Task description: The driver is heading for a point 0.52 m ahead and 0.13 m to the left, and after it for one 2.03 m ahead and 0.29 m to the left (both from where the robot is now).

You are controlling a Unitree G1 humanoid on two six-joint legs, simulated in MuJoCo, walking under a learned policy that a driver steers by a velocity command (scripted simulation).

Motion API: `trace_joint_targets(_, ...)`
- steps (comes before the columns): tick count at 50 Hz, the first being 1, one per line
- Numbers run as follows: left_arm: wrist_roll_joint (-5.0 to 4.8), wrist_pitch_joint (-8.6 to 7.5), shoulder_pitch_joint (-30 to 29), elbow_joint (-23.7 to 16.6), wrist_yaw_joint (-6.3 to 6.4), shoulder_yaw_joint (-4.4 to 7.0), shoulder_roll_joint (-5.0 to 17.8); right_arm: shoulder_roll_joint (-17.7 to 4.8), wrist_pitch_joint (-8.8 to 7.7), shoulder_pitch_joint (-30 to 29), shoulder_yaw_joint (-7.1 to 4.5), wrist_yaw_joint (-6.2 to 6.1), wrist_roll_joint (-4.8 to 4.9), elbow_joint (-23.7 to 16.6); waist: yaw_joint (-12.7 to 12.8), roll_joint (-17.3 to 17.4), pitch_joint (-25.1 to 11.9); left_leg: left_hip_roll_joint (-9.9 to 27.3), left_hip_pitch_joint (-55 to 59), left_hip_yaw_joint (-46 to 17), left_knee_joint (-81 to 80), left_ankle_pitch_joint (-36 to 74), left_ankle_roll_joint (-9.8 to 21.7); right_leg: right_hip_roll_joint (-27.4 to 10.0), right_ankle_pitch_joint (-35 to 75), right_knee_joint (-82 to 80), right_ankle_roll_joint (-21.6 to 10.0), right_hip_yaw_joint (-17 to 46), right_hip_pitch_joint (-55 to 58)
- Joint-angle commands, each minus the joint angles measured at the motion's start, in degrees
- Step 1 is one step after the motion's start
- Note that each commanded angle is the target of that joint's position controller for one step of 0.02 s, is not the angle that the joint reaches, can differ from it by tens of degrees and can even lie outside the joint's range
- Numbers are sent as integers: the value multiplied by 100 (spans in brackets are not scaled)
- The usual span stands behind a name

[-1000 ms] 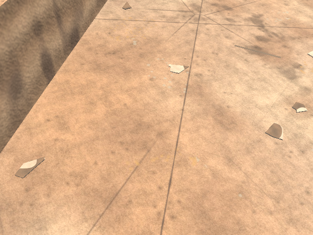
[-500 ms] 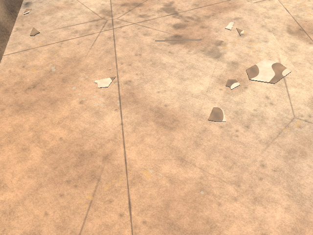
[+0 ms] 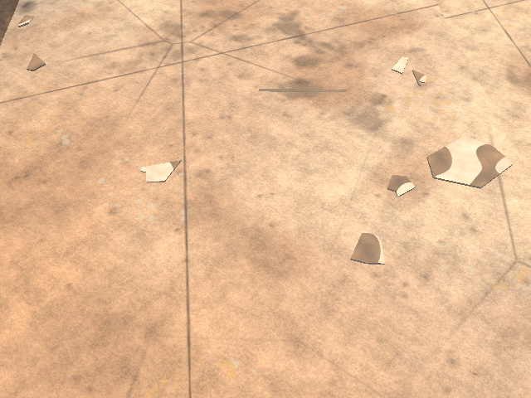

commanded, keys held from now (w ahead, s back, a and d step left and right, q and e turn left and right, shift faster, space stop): w+q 0.60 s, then w+e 0.40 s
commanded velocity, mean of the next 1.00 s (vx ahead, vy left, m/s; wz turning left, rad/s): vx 0.50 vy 0.00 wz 0.28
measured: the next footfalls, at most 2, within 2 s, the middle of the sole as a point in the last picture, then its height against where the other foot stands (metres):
left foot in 0.08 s outside the picture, level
right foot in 0.58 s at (315, 363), level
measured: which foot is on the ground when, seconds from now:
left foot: up 0.00-0.06, down 0.08-0.58, up 0.60-1.00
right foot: down 0.00-0.08, up 0.10-0.56, down 0.58-1.00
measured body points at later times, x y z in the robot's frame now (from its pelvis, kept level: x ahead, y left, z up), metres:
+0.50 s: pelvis +0.29 +0.01 +0.01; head +0.33 +0.03 +0.46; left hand +0.45 +0.28 -0.08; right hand +0.34 -0.27 -0.11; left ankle +0.17 +0.05 -0.73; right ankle +0.49 -0.10 -0.69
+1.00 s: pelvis +0.54 +0.07 +0.01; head +0.57 +0.09 +0.46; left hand +0.41 +0.31 -0.12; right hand +0.82 -0.06 -0.07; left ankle +0.60 +0.21 -0.72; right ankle +0.50 -0.07 -0.73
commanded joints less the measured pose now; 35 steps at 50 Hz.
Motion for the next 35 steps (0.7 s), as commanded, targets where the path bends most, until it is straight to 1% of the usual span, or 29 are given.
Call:
trace_joint_targets(1,66,-37,95,-90,154,178,960,-545,-104,159,-123,-70,2,-260,-324,-698,-185,-542,940,339,-209,-574,335,-1788,7654,1516,203,-219,-80)
trace_joint_targets(2,118,17,5,-93,183,213,1076,-693,-125,905,-189,-102,7,-28,-628,-769,-545,-660,1562,277,-321,-808,464,-1816,7871,2503,241,-251,-82)
trace_joint_targets(3,91,56,-151,-138,181,245,1200,-835,-169,1720,-266,-138,-33,212,-1021,-709,-892,-617,2573,65,-765,-682,642,-1757,7202,3769,265,-364,-581)
trace_joint_targets(4,33,19,-335,-353,152,195,1096,-1240,-149,2517,-415,-215,-115,336,-1388,-163,-1414,421,3881,-1277,-876,-1102,1098,-1404,4981,5766,271,-578,-1792)
trace_joint_targets(5,-91,-35,46,-570,14,141,597,-1645,-60,2185,-550,-242,-22,260,-728,1471,-1790,1911,5522,-4637,-1341,-636,2199,59,-900,8040,652,-213,-4504)
trace_joint_targets(6,70,-97,-331,-654,-18,129,886,-1486,-61,1745,-553,-183,194,220,-726,205,-1559,1788,5215,-4662,-1761,-913,2206,-348,-614,8167,431,769,-5162)
trace_joint_targets(7,13,-179,-716,-796,-69,114,896,-1233,-55,1382,-498,-205,174,125,-626,-81,-870,1708,4406,-3944,-1981,-1052,2024,-675,-154,7790,418,821,-5246)
trace_joint_targets(8,-6,-215,-765,-813,-91,109,898,-869,-48,1207,-412,-217,110,158,-364,-557,-291,1492,3497,-3437,-2212,-676,1744,-894,54,7194,401,693,-5004)
trace_joint_targets(9,67,-131,-872,-874,-93,106,835,-726,-89,1140,-359,-244,101,191,-201,-642,-55,1205,2932,-3056,-2267,-264,1545,-1037,43,6786,476,693,-4748)
trace_joint_targets(10,146,-1,-743,-851,-107,67,750,-688,-130,1062,-329,-267,104,192,-55,-553,-23,961,2552,-2720,-2354,18,1425,-1096,62,6520,571,630,-4446)
trace_joint_targets(11,178,107,-662,-864,-122,45,675,-769,-185,1107,-341,-260,119,205,-2,-408,-59,838,2359,-2512,-2392,279,1395,-1133,53,6255,650,557,-4310)
trace_joint_targets(12,193,178,-677,-898,-132,22,617,-881,-232,1178,-370,-250,128,231,17,-314,-82,725,2224,-2349,-2415,508,1383,-1157,108,5990,722,458,-4275)
trace_joint_targets(13,187,213,-803,-970,-141,6,589,-977,-255,1245,-398,-248,135,245,1,-231,-74,629,2131,-2237,-2462,588,1354,-1184,271,5671,797,377,-4296)
trace_joint_targets(14,176,226,-1041,-1070,-150,-5,583,-1031,-259,1312,-415,-249,137,250,-50,-159,-24,547,2073,-2171,-2521,568,1296,-1211,502,5323,870,306,-4375)
trace_joint_targets(16,156,235,-1617,-1272,-157,-18,592,-1026,-242,1523,-427,-247,152,271,-258,-41,68,411,2189,-2140,-2531,554,1103,-1217,1071,4579,972,225,-4589)
trace_joint_targets(19,106,226,-2204,-1459,-181,-45,580,-1044,-200,1897,-458,-259,160,313,-577,106,-54,332,2734,-2189,-2278,851,833,-1091,1728,3776,988,218,-4727)
trace_joint_targets(22,66,178,-2666,-1637,-197,-69,612,-1064,-160,2153,-474,-297,97,315,-779,171,-106,406,3272,-2389,-1959,1303,796,-917,1754,3286,938,226,-4827)
trace_joint_targets(24,44,124,-2823,-1743,-199,-79,659,-1114,-147,2164,-491,-330,45,269,-793,227,-108,514,3486,-2583,-1722,1514,770,-802,1567,2944,853,278,-4678)
trace_joint_targets(25,37,96,-2708,-1742,-194,-64,721,-1152,-149,2055,-504,-356,34,216,-686,264,-124,565,3473,-2695,-1603,1534,695,-762,1449,2701,790,356,-4378)
trace_joint_targets(26,25,69,-2415,-1674,-178,-32,817,-1214,-156,1841,-520,-372,27,142,-493,308,-174,579,3312,-2752,-1441,1641,585,-688,1249,2449,707,386,-3844)
trace_joint_targets(27,16,38,-1908,-1521,-137,27,958,-1279,-181,1635,-534,-361,22,72,-247,321,-360,509,3115,-2774,-1058,2027,468,-546,1012,2292,607,357,-3074)
trace_joint_targets(28,33,-28,-1158,-1314,-72,105,1125,-1278,-226,1503,-524,-311,69,51,155,78,-728,221,2859,-2571,-171,2117,330,-598,1135,1912,452,395,-2020)
trace_joint_targets(29,146,-83,-287,-1231,30,216,1509,-965,-290,1515,-433,-249,154,-75,495,-453,-1477,-119,2245,-2178,1231,1060,180,-1624,205,1729,174,1362,-703)
trace_joint_targets(30,255,-6,-51,-1266,81,348,2000,-412,-291,2037,-312,-260,314,-278,272,-1703,-2118,-976,534,-1379,2775,-2686,-18,-3195,-417,1281,-418,3806,654)
trace_joint_targets(31,149,78,-250,-1195,40,353,1727,-833,-233,2188,-331,-297,95,-147,59,-1437,-1879,-590,-52,-1302,3423,-2958,26,-3216,-899,1073,-688,4737,236)
trace_joint_targets(32,99,81,-547,-1224,-6,244,1171,-883,-200,1944,-345,-279,11,-21,5,-697,-1081,-342,-80,-1335,3538,-2380,8,-2909,-887,979,-637,3936,-512)
trace_joint_targets(33,82,56,-728,-1160,-61,171,848,-767,-208,1630,-305,-230,-26,-47,-8,-369,-614,-221,26,-1282,3294,-2020,-32,-2548,-269,878,-549,3136,-1119)
trace_joint_targets(34,83,31,-781,-1088,-73,144,764,-698,-196,1433,-295,-183,-50,-111,-81,-545,-405,-117,110,-1233,3051,-1916,-71,-2251,347,793,-448,2579,-1448)
trace_joint_targets(35,53,-1,-725,-973,-78,136,752,-662,-159,1371,-278,-137,-103,-160,-157,-788,-309,-60,232,-1184,2865,-1915,-132,-2036,966,740,-425,2218,-1679)
Keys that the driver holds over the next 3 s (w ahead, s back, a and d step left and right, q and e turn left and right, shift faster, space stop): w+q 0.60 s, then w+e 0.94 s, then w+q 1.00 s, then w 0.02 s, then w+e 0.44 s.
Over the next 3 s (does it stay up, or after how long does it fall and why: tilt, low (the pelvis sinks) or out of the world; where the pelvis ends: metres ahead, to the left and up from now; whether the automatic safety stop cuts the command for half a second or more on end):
stays up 1.57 0.21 0.02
